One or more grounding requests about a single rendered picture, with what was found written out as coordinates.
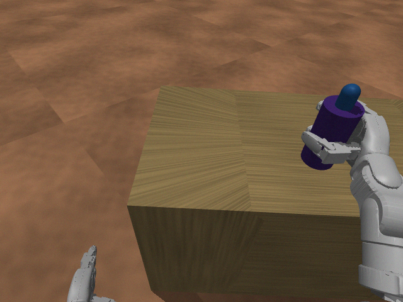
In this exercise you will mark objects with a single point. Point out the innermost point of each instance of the right robot arm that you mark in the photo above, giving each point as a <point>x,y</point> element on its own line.
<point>377,187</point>

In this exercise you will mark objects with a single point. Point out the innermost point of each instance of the left robot hand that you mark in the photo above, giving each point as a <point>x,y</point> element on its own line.
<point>83,281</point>

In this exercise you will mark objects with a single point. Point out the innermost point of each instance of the right robot hand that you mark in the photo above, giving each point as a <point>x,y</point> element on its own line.
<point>371,136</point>

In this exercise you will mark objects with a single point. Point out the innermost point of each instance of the bottle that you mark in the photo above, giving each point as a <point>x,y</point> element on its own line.
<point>336,121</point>

